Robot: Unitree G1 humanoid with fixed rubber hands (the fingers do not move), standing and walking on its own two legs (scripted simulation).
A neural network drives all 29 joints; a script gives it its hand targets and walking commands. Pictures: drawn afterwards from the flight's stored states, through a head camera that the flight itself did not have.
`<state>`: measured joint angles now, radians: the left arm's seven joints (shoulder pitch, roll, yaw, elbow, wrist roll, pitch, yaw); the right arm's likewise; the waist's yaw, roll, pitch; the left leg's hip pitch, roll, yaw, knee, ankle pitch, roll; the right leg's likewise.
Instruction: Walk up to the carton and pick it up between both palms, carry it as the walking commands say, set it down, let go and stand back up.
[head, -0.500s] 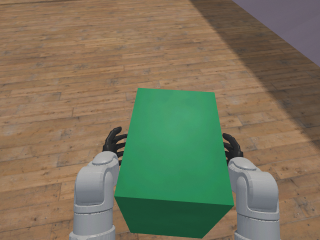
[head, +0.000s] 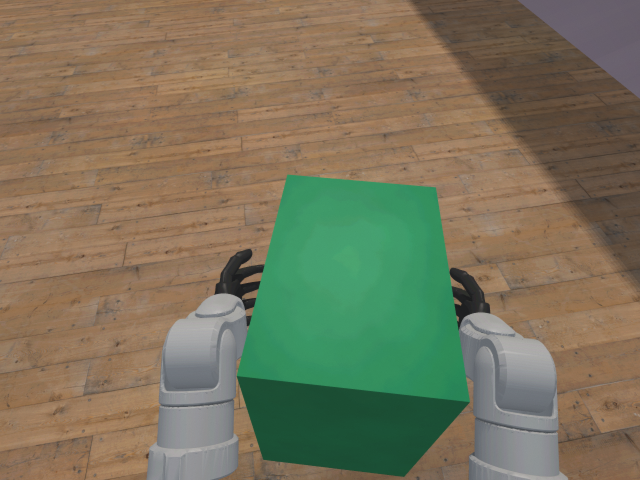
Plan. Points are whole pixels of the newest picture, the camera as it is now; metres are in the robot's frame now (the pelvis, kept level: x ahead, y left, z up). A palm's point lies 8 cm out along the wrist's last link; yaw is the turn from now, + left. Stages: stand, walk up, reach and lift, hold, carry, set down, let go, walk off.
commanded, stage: carry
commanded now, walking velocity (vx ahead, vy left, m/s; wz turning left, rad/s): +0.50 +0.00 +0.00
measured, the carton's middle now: (346, 328) +0.30 -0.01 +0.00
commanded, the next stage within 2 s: none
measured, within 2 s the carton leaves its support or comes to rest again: neither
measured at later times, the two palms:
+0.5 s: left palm (237, 138) +0.60 +0.17 +0.08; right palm (408, 151) +0.57 -0.11 +0.07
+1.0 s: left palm (279, 51) +0.90 +0.12 +0.08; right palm (410, 56) +0.90 -0.16 +0.06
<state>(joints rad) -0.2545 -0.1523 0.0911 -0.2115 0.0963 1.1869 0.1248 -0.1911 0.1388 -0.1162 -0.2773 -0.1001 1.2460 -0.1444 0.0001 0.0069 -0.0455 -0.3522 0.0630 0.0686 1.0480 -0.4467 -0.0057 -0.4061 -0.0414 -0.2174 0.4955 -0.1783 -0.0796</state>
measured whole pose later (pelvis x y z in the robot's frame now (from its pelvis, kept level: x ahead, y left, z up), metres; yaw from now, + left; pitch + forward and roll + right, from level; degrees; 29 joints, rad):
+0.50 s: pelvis +0.31 +0.05 +0.01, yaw -4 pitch +4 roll +0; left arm -0.22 -0.14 0.13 -0.26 0.08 1.21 0.12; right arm -0.19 0.14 -0.06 -0.26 -0.10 1.24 -0.15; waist -0.01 -0.01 -0.03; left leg -0.26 0.02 0.22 0.35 -0.17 0.06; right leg -0.45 -0.07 -0.07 1.02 -0.37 0.02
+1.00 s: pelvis +0.63 -0.02 +0.02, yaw +0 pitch +5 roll +2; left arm -0.21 -0.14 0.09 -0.27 0.08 1.18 0.13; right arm -0.18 0.14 -0.08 -0.29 -0.08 1.23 -0.16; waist 0.01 -0.03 0.01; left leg -0.56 0.06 0.10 0.88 -0.28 -0.01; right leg -0.22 -0.04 -0.21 0.30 -0.18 -0.07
